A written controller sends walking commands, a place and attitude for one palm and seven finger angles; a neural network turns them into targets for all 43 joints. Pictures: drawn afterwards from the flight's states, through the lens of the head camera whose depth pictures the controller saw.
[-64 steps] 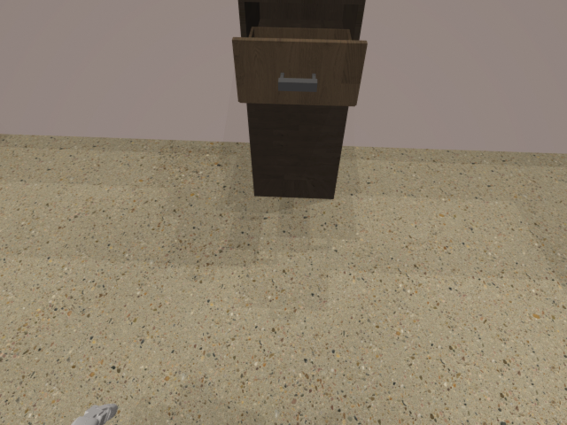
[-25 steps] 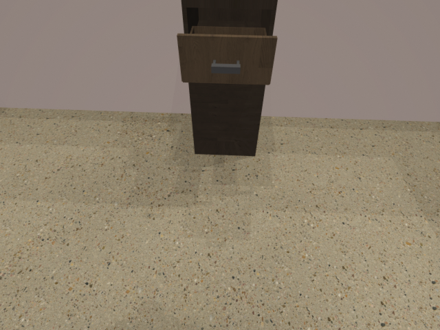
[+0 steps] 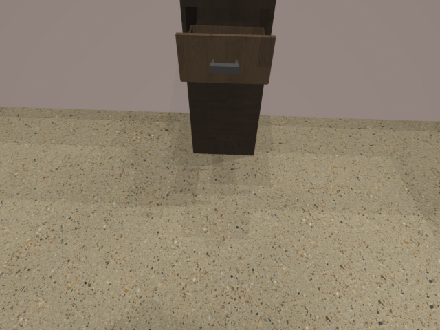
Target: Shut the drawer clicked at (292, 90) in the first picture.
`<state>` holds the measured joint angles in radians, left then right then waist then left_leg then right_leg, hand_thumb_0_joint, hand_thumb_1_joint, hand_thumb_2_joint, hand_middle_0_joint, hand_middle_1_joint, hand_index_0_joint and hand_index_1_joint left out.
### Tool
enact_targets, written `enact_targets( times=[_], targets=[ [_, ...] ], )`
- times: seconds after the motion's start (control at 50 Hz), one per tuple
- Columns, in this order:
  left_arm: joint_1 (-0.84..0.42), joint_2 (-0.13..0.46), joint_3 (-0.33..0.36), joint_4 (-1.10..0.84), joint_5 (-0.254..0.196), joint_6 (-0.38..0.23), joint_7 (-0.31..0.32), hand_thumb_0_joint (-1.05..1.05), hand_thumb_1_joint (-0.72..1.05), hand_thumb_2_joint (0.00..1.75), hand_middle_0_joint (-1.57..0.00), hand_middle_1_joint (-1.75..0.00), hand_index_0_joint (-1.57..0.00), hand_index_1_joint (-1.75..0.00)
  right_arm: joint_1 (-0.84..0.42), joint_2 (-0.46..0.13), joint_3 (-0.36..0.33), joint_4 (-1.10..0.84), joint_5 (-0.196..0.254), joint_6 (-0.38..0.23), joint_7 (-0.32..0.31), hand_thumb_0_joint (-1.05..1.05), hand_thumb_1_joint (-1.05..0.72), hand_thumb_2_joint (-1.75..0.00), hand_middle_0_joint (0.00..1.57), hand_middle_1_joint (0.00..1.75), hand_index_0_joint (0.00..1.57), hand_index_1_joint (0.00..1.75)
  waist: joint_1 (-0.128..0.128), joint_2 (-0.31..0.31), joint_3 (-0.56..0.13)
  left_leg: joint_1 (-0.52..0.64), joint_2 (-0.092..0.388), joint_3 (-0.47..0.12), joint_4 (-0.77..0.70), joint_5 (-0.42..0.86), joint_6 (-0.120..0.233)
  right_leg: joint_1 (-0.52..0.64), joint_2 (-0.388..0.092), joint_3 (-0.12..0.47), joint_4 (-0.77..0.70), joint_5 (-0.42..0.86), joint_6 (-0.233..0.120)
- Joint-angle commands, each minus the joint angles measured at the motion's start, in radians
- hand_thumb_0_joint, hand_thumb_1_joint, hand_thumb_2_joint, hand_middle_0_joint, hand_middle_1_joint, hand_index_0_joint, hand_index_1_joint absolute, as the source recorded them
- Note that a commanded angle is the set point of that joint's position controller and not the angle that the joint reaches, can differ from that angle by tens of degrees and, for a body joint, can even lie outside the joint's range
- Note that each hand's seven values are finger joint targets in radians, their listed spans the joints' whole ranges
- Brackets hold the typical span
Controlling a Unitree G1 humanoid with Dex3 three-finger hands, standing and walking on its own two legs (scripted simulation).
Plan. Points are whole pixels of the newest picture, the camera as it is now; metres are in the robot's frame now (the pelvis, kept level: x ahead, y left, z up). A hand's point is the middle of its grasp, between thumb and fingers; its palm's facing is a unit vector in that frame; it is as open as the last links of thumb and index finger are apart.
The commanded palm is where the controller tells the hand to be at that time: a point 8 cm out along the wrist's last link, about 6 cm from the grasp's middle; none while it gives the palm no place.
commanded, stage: look at it before walking up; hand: left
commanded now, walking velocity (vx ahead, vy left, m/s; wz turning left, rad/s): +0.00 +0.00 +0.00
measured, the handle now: (224, 64) +0.98 +0.04 +0.01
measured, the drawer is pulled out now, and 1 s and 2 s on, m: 0.30 0.30 0.30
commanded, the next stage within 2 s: walk to a spot facing it in 0.16 s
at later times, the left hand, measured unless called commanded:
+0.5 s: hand out of the picture +0.06 +0.22 -0.17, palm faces -0.07 -0.96 -0.27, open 7.4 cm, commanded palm none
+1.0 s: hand out of the picture +0.15 +0.12 -0.17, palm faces -0.18 -0.97 -0.17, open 7.4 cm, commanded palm none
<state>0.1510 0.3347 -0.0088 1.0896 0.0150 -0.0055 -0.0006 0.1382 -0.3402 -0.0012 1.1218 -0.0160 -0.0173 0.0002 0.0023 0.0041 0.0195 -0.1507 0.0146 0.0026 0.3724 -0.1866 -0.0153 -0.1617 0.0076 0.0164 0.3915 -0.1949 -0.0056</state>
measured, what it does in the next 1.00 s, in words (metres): walks ahead, turning right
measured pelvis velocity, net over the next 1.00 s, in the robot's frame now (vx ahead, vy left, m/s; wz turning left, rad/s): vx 0.19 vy -0.05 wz -0.30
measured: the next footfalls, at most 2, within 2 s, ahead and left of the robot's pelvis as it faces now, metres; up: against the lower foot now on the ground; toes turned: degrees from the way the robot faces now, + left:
left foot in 1.14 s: +0.44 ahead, +0.01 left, +0.00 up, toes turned -14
right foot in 1.72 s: +0.41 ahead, -0.21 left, +0.00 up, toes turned -48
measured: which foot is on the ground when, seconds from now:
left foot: down 0.00-0.62, up 0.64-1.00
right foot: down 0.00-1.00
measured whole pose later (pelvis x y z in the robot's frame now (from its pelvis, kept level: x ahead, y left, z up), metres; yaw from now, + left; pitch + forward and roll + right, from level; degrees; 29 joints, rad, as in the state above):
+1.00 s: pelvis +0.19 -0.05 -0.01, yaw -17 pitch +0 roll -1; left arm 0.48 0.11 0.03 1.08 0.03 -0.07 0.02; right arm 0.13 -0.19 -0.06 0.99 -0.03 -0.02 0.02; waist 0.05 0.02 0.02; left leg -0.65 0.12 0.06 0.97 -0.15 -0.05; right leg 0.01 0.07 0.05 0.30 -0.32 -0.06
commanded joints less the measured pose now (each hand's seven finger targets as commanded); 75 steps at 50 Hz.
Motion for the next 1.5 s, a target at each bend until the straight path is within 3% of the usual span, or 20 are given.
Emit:
enact_targets(
  times=[0.0, 0.24, 0.34, 0.44, 0.5, 0.56, 0.58, 0.6, 0.62, 0.72, 0.94, 1.02, 1.06, 1.08, 1.1, 1.12, 1.14, 1.2, 1.26, 1.48],
  targets=[
    [-0.038, 0.212, 0.046, -0.064, -0.003, -0.027, 0.011, 0.0, 0.9, 0.9, -0.2, -0.3, -0.2, -0.3, -0.044, -0.194, -0.036, -0.068, 0.007, -0.021, -0.013, 0.0, -0.9, -0.9, 0.2, 0.3, 0.2, 0.3, -0.003, -0.026, -0.043, 0.018, 0.101, -0.099, -0.063, 0.063, 0.039, -0.015, -0.122, 0.122, -0.093, 0.046, -0.028],
    [-0.036, 0.21, 0.044, -0.058, -0.004, -0.027, 0.011, 0.0, 0.9, 0.9, -0.2, -0.3, -0.2, -0.3, -0.051, -0.199, -0.034, -0.063, 0.008, -0.023, -0.015, 0.0, -0.9, -0.9, 0.2, 0.3, 0.2, 0.3, -0.002, -0.008, -0.056, 0.028, 0.109, -0.099, -0.071, 0.096, 0.039, 0.009, -0.12, 0.112, -0.083, 0.1, -0.025],
    [0.062, 0.092, 0.035, -0.049, 0.004, 0.017, -0.003, 0.0, 0.9, 0.9, -0.2, -0.3, -0.2, -0.3, 0.053, -0.096, -0.026, -0.049, -0.008, 0.003, -0.01, 0.0, -0.9, -0.9, 0.2, 0.3, 0.2, 0.3, -0.001, 0.019, 0.04, -0.018, 0.119, -0.067, -0.065, -0.333, 0.039, -0.135, -0.062, 0.133, -0.031, -0.288, -0.03],
    [0.061, 0.032, 0.058, -0.128, 0.007, 0.01, -0.026, 0.0, 0.9, 0.9, -0.2, -0.3, -0.2, -0.3, 0.125, -0.164, -0.078, -0.095, -0.003, -0.012, -0.016, 0.0, -0.9, -0.9, 0.2, 0.3, 0.2, 0.3, -0.025, 0.161, 0.114, 0.034, 0.34, -0.243, -0.191, -0.446, 0.172, -0.358, 0.005, -0.021, 0.368, -0.249, -0.013],
    [0.027, 0.007, 0.069, -0.169, 0.008, -0.003, -0.038, 0.0, 0.9, 0.9, -0.2, -0.3, -0.2, -0.3, 0.141, -0.127, -0.084, -0.105, -0.007, -0.032, -0.019, 0.0, -0.9, -0.9, 0.2, 0.3, 0.2, 0.3, -0.028, 0.131, 0.105, 0.083, 0.367, -0.155, -0.145, -0.193, 0.188, -0.395, -0.069, -0.022, 0.402, -0.291, -0.007],
    [0.242, -0.033, 0.083, -0.108, 0.009, -0.013, -0.042, 0.0, 0.9, 0.9, -0.2, -0.3, -0.2, -0.3, 0.065, -0.091, -0.081, -0.123, -0.009, -0.032, -0.018, 0.0, -0.9, -0.9, 0.2, 0.3, 0.2, 0.3, 0.086, 0.073, 0.032, -0.111, 0.268, 0.056, 0.125, -0.128, 0.095, -0.014, -0.035, -0.094, 0.176, -0.109, -0.016],
    [0.395, 0.039, 0.098, -0.061, 0.015, -0.025, -0.032, 0.0, 0.9, 0.9, -0.2, -0.3, -0.2, -0.3, 0.049, -0.043, -0.07, -0.143, -0.001, -0.03, -0.011, 0.0, -0.9, -0.9, 0.2, 0.3, 0.2, 0.3, 0.149, -0.157, -0.011, -0.27, 0.157, 0.158, 0.428, -0.2, 0.039, 0.161, -0.094, 0.052, 0.015, -0.178, -0.044],
    [0.483, 0.158, 0.119, -0.041, 0.012, -0.041, -0.01, 0.0, 0.9, 0.9, -0.2, -0.3, -0.2, -0.3, 0.022, 0.035, -0.049, -0.197, 0.005, -0.033, -0.001, 0.0, -0.9, -0.9, 0.2, 0.3, 0.2, 0.3, 0.158, -0.464, 0.003, -0.562, 0.026, 0.179, 0.744, -0.417, -0.012, 0.235, -0.349, 0.528, -0.176, -0.216, -0.136],
    [0.5, 0.137, 0.116, -0.047, -0.004, -0.039, 0.008, 0.0, 0.9, 0.9, -0.2, -0.3, -0.2, -0.3, -0.025, -0.001, -0.059, -0.222, -0.003, -0.037, -0.001, 0.0, -0.9, -0.9, 0.2, 0.3, 0.2, 0.3, 0.153, -0.317, 0.007, -0.595, 0.052, 0.045, 0.827, -0.373, 0.008, 0.215, -0.384, 0.627, -0.22, -0.198, -0.179],
    [0.319, -0.005, 0.085, -0.095, 0.005, -0.064, 0.012, 0.0, 0.9, 0.9, -0.2, -0.3, -0.2, -0.3, 0.03, 0.049, -0.068, -0.16, -0.013, -0.032, 0.009, 0.0, -0.9, -0.9, 0.2, 0.3, 0.2, 0.3, 0.03, -0.029, 0.065, -0.516, 0.121, 0.018, 0.816, -0.068, -0.012, 0.022, -0.261, 0.345, -0.198, -0.05, -0.187],
    [0.428, -0.057, 0.075, -0.026, 0.011, -0.087, 0.031, 0.0, 0.9, 0.9, -0.2, -0.3, -0.2, -0.3, -0.124, 0.111, -0.065, -0.246, -0.004, -0.031, 0.024, 0.0, -0.9, -0.9, 0.2, 0.3, 0.2, 0.3, 0.055, -0.11, 0.102, -0.613, 0.107, 0.064, 0.567, 0.032, -0.033, 0.156, -0.21, 0.222, -0.174, 0.322, -0.186],
    [0.402, -0.039, 0.08, -0.023, 0.015, -0.077, 0.038, 0.0, 0.9, 0.9, -0.2, -0.3, -0.2, -0.3, -0.148, 0.126, -0.059, -0.267, 0.003, -0.045, 0.027, 0.0, -0.9, -0.9, 0.2, 0.3, 0.2, 0.3, 0.055, -0.137, 0.103, -0.417, 0.065, 0.091, 0.346, -0.011, 0.001, 0.131, -0.204, 0.198, -0.127, 0.454, -0.16],
    [0.371, -0.018, 0.088, -0.03, 0.011, -0.078, 0.036, 0.0, 0.9, 0.9, -0.2, -0.3, -0.2, -0.3, -0.014, 0.104, -0.068, -0.229, 0.001, -0.055, 0.011, 0.0, -0.9, -0.9, 0.2, 0.3, 0.2, 0.3, -0.008, -0.123, 0.04, -0.193, 0.002, 0.128, 0.244, -0.002, 0.024, 0.101, -0.177, 0.172, 0.022, 0.672, -0.142],
    [0.353, -0.015, 0.094, -0.037, 0.006, -0.078, 0.035, 0.0, 0.9, 0.9, -0.2, -0.3, -0.2, -0.3, 0.14, 0.077, -0.076, -0.184, -0.004, -0.06, -0.002, 0.0, -0.9, -0.9, 0.2, 0.3, 0.2, 0.3, -0.073, -0.112, -0.029, 0.007, -0.006, 0.11, 0.173, 0.052, 0.039, 0.032, -0.137, 0.15, 0.188, 0.669, -0.116],
    [0.36, -0.046, 0.096, -0.044, 0.0, -0.076, 0.027, 0.0, 0.9, 0.9, -0.2, -0.3, -0.2, -0.3, 0.306, -0.011, -0.095, -0.14, -0.012, -0.062, -0.015, 0.0, -0.9, -0.9, 0.2, 0.3, 0.2, 0.3, -0.128, -0.001, -0.145, 0.276, 0.123, -0.019, 0.164, 0.063, 0.07, -0.127, -0.077, 0.12, 0.412, 0.4, -0.09],
    [0.41, -0.103, 0.095, -0.064, -0.016, -0.071, 0.013, 0.0, 0.9, 0.9, -0.2, -0.3, -0.2, -0.3, 0.404, -0.121, -0.119, -0.125, -0.023, -0.066, -0.021, 0.0, -0.9, -0.9, 0.2, 0.3, 0.2, 0.3, -0.122, 0.294, -0.255, 0.446, 0.457, -0.44, 0.039, 0.078, 0.178, -0.362, 0.072, -0.01, 0.79, -0.293, -0.04],
    [0.348, -0.083, 0.094, -0.086, -0.008, -0.072, 0.014, 0.0, 0.9, 0.9, -0.2, -0.3, -0.2, -0.3, 0.379, -0.107, -0.106, -0.129, -0.007, -0.057, -0.023, 0.0, -0.9, -0.9, 0.2, 0.3, 0.2, 0.3, -0.109, 0.219, -0.225, 0.338, 0.517, -0.567, -0.089, 0.003, 0.225, -0.416, 0.037, 0.061, 0.96, -0.355, -0.052],
    [0.244, -0.103, 0.098, -0.101, 0.008, -0.046, -0.01, 0.0, 0.9, 0.9, -0.2, -0.3, -0.2, -0.3, 0.157, 0.065, -0.062, -0.171, -0.001, -0.072, -0.027, 0.0, -0.9, -0.9, 0.2, 0.3, 0.2, 0.3, -0.009, 0.078, 0.049, -0.045, 0.407, -0.261, -0.149, -0.034, 0.174, -0.443, -0.09, 0.032, 1.006, -0.142, -0.032],
    [0.294, -0.149, 0.098, -0.091, 0.016, 0.003, -0.022, 0.0, 0.9, 0.9, -0.2, -0.3, -0.2, -0.3, 0.166, 0.114, -0.047, -0.151, 0.0, -0.087, -0.032, 0.0, -0.9, -0.9, 0.2, 0.3, 0.2, 0.3, 0.044, 0.119, 0.03, -0.128, 0.308, 0.027, -0.113, 0.302, 0.118, -0.365, -0.096, -0.002, 0.927, -0.065, -0.003],
    [0.035, -0.124, 0.097, -0.209, 0.014, 0.053, -0.033, 0.0, 0.9, 0.9, -0.2, -0.3, -0.2, -0.3, 0.233, 0.037, -0.067, -0.156, -0.004, -0.052, -0.035, 0.0, -0.9, -0.9, 0.2, 0.3, 0.2, 0.3, -0.006, 0.08, 0.041, 0.057, 0.323, 0.196, -0.061, 0.479, 0.154, -0.478, -0.11, -0.079, 0.6, 0.021, 0.045]
  ],
)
